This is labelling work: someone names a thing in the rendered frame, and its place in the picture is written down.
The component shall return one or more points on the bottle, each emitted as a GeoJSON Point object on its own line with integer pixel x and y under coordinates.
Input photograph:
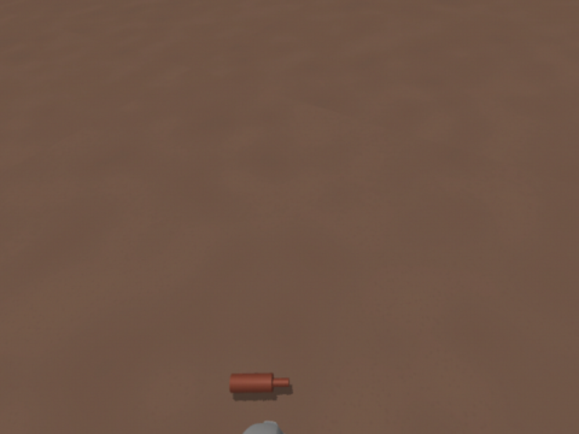
{"type": "Point", "coordinates": [256, 382]}

